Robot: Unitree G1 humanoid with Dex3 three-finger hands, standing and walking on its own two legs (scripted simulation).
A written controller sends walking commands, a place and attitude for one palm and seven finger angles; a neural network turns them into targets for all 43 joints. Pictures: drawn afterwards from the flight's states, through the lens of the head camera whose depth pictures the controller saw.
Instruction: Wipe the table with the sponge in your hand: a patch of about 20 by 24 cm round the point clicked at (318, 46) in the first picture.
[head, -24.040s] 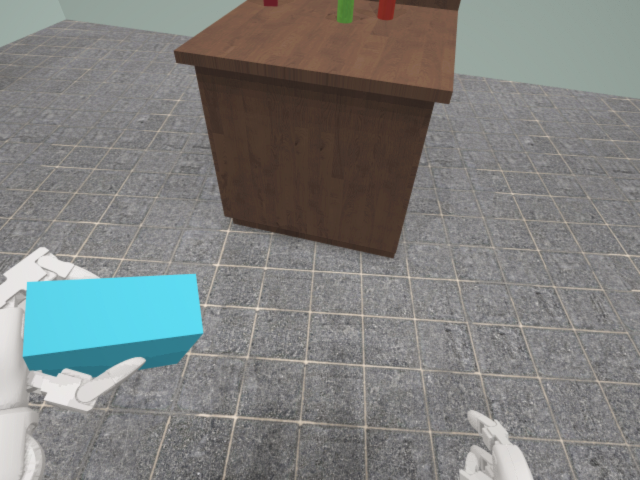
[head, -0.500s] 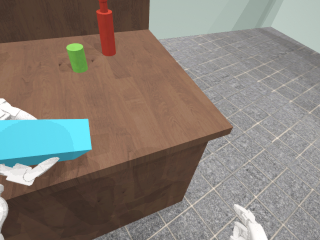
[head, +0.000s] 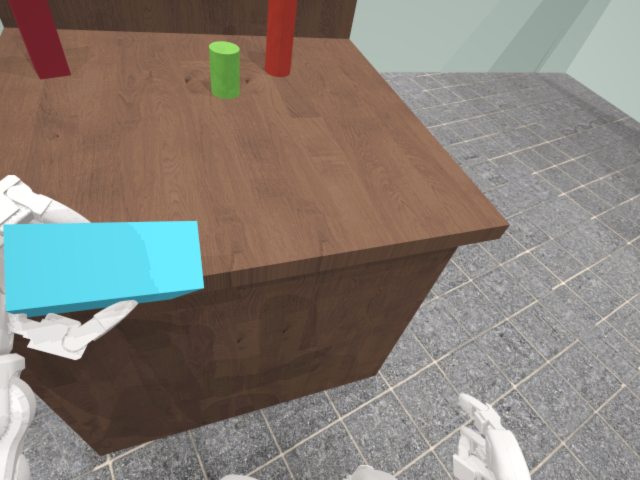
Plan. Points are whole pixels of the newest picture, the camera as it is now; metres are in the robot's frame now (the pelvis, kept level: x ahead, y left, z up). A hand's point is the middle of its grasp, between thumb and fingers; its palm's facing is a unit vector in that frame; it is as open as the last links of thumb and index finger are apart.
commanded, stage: come to a stop and stand still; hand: left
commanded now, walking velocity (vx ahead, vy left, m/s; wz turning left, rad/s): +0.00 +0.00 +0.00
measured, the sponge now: (134, 268) +0.24 +0.23 +0.17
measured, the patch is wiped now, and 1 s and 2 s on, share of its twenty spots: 0.00 0.00 0.00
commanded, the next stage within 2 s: look again from close up in 0.48 s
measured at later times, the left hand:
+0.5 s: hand (93, 295) +0.20 +0.25 +0.17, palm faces +0.34 -0.89 -0.30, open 9.8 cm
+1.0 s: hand (84, 308) +0.19 +0.25 +0.16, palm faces +0.38 -0.87 -0.30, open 9.8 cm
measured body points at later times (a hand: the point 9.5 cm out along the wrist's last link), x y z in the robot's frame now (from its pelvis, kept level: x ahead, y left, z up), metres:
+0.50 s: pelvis -0.03 +0.01 +0.02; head -0.02 +0.05 +0.47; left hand +0.18 +0.29 +0.19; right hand +0.08 -0.25 -0.05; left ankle +0.01 +0.11 -0.70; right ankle -0.06 -0.07 -0.70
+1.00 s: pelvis -0.04 +0.01 +0.03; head -0.02 +0.03 +0.48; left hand +0.17 +0.30 +0.18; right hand +0.11 -0.22 -0.06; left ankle -0.02 +0.12 -0.70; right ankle -0.03 -0.09 -0.70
